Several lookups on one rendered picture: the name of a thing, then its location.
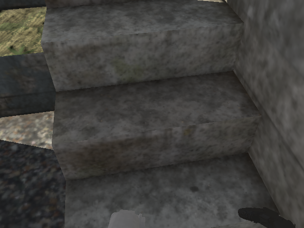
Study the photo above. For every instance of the robot right hand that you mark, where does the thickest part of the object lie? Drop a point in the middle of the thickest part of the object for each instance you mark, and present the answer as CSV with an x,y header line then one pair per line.
x,y
265,217

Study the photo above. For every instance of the robot left thigh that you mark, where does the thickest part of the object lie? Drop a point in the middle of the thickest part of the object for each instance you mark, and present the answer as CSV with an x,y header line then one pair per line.
x,y
127,219

